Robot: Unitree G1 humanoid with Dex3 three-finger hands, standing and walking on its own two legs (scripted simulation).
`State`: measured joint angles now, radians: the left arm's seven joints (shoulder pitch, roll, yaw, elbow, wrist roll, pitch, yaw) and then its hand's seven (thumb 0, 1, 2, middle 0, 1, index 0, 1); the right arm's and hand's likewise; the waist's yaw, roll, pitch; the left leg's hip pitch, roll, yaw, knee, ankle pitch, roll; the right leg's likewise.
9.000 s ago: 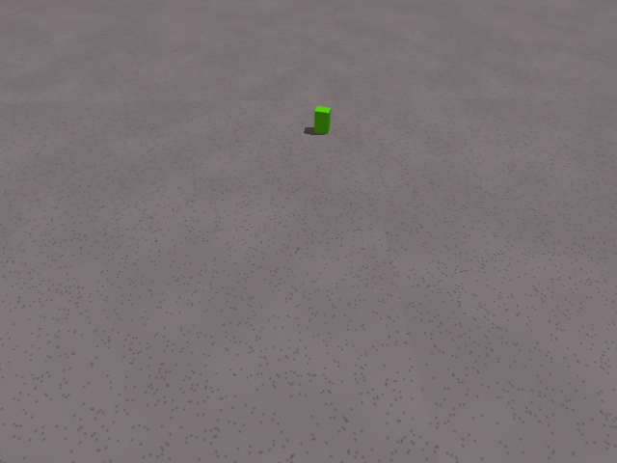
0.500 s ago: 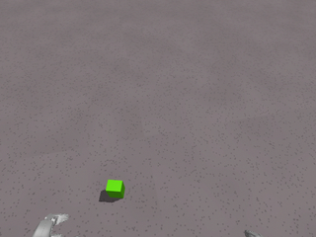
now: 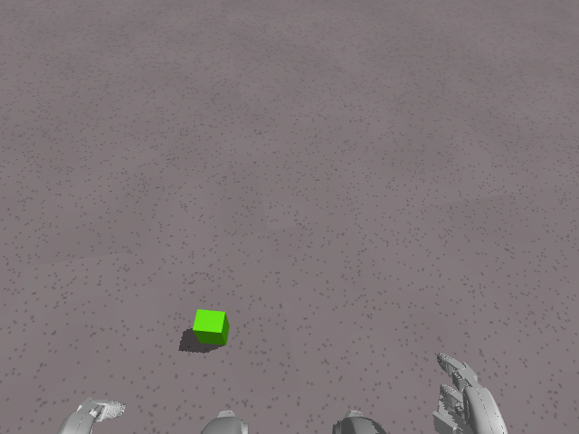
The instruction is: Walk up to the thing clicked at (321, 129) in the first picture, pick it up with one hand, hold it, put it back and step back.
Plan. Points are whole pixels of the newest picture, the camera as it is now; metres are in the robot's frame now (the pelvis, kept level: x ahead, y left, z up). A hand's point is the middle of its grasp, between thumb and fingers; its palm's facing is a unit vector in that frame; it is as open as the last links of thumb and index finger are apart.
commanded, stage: rise first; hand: left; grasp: from the side
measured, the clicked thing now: (212, 327) +0.46 +0.21 -0.63
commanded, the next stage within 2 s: none
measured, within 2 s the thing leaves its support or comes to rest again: neither
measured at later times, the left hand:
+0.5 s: hand (147, 378) +0.27 +0.27 -0.31, palm faces -0.46 -0.50 -0.73, open 12.8 cm
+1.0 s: hand (165, 342) +0.36 +0.28 -0.42, palm faces -0.52 -0.15 -0.84, open 12.6 cm
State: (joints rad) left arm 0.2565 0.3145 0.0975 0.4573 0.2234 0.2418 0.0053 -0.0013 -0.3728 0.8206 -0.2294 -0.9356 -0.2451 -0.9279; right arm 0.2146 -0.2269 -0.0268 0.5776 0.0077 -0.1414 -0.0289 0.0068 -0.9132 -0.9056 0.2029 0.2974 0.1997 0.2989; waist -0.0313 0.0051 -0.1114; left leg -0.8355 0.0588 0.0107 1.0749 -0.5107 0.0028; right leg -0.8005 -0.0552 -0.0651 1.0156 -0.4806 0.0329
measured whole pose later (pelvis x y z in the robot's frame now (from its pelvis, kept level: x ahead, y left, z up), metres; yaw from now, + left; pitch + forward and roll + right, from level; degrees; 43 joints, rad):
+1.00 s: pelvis -0.09 +0.00 -0.29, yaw -5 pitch +34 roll -7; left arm -0.79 0.74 0.13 1.17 1.07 -0.28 0.08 0.00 -0.25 0.79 -0.26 -0.86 -0.29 -0.84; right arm 0.18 -0.27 -0.02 0.71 -0.05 -0.03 0.07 0.00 -0.88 -0.90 0.20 0.30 0.20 0.30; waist -0.16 0.01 -0.11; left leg -2.11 0.06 -0.09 2.16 -0.66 0.02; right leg -2.05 -0.06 -0.06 2.08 -0.63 0.02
